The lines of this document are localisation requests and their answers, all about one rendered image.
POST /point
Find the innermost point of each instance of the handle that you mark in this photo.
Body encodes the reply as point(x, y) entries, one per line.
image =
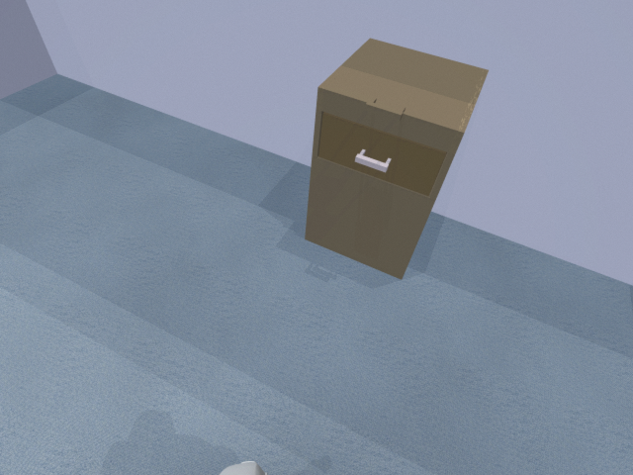
point(383, 111)
point(379, 165)

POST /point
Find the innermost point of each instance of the cabinet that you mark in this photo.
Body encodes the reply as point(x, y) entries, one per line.
point(363, 217)

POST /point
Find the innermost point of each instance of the drawer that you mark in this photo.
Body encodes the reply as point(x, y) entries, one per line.
point(413, 165)

